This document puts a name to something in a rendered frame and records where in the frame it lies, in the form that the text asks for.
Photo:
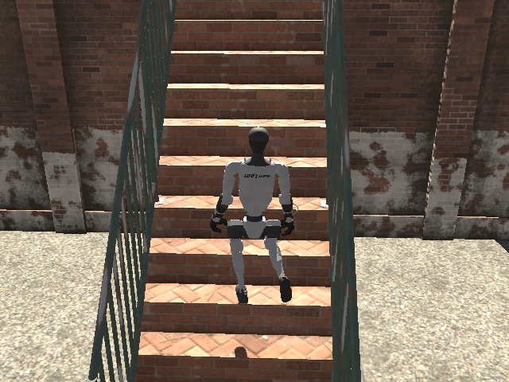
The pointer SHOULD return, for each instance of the stairs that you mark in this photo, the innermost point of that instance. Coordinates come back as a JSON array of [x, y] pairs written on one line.
[[236, 65]]

